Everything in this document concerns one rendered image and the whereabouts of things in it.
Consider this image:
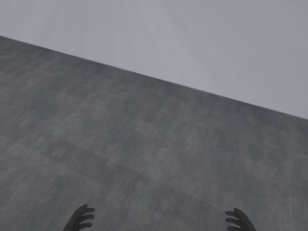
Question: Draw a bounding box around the robot right hand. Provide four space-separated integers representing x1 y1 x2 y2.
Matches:
225 208 256 231

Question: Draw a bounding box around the robot left hand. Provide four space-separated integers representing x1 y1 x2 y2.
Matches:
63 204 95 231

